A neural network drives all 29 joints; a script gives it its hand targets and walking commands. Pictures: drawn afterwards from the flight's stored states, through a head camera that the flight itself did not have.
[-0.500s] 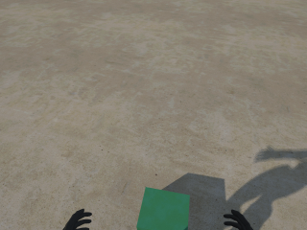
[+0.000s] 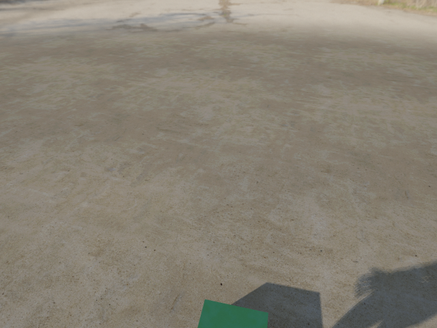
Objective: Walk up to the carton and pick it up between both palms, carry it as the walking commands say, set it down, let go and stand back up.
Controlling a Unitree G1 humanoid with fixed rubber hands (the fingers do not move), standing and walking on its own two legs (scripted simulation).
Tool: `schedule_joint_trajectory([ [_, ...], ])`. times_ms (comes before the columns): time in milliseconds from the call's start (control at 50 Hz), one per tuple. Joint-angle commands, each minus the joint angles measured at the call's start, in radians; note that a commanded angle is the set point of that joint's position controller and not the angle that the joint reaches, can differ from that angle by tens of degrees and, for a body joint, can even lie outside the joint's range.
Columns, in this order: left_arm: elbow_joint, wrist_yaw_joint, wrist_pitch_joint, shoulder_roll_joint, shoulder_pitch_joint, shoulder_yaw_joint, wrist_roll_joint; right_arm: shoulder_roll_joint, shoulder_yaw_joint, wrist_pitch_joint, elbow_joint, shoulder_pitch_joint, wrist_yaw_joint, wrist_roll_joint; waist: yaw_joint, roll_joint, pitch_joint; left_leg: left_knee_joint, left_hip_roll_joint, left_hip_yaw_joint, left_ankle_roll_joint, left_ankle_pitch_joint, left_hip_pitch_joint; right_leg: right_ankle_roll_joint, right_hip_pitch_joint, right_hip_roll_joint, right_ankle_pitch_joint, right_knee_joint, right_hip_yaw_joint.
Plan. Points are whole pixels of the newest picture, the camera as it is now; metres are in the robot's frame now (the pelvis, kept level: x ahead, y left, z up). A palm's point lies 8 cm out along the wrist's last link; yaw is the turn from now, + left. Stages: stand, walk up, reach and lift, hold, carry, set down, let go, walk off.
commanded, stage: stand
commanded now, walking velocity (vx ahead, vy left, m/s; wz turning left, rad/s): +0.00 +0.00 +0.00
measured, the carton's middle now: out of the picture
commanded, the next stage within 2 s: none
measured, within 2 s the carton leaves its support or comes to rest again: neither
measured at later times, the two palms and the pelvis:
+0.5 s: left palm out of the picture +0.01 +0.29 -0.12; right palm out of the picture +0.00 -0.28 -0.12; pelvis -0.03 +0.01 +0.00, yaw -1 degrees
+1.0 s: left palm out of the picture +0.02 +0.29 -0.12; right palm out of the picture +0.02 -0.28 -0.12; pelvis -0.03 +0.01 +0.00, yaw -1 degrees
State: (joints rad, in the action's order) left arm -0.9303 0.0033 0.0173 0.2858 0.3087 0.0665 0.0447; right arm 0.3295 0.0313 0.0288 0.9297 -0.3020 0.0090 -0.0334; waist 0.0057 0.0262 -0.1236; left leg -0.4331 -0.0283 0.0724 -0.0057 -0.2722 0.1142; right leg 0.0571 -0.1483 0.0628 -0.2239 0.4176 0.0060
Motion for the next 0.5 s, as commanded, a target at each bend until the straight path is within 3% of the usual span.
schedule_joint_trajectory([
  [0,0.086,0.010,0.033,0.221,-0.100,0.045,-0.003,0.181,0.043,0.037,-0.090,0.079,0.010,0.000,-0.004,-0.039,0.151,0.097,0.092,0.093,-0.030,0.058,0.128,-0.017,-0.039,-0.152,0.013,-0.133,-0.183],
  [200,0.012,0.005,0.032,0.214,-0.100,0.031,-0.007,0.181,0.031,0.042,-0.031,0.056,0.010,0.005,-0.005,-0.042,0.170,0.113,0.094,0.102,-0.042,0.012,0.134,-0.013,-0.052,-0.157,-0.092,-0.150,-0.197],
  [480,-0.057,-0.001,0.028,0.212,-0.102,0.008,-0.017,0.195,0.016,0.042,0.025,0.063,0.015,0.015,0.005,-0.031,0.184,0.149,0.111,0.123,-0.051,-0.019,0.149,0.000,-0.039,-0.156,-0.093,-0.127,-0.197],
])
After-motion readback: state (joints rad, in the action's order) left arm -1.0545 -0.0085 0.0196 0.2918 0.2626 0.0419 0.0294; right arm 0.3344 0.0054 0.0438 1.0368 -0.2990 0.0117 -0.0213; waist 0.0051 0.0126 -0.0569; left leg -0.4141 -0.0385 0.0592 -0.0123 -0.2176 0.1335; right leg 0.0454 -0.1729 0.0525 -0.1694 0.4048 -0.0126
